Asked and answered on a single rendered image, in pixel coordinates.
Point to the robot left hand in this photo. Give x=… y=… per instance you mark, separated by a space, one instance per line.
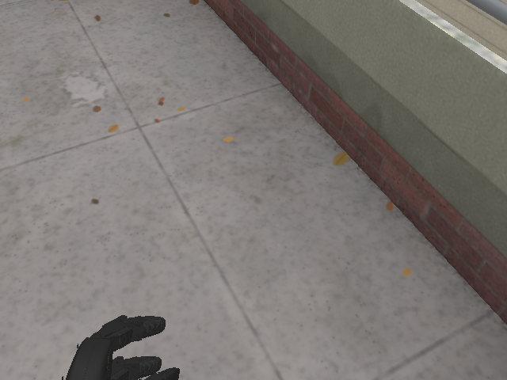
x=93 y=359

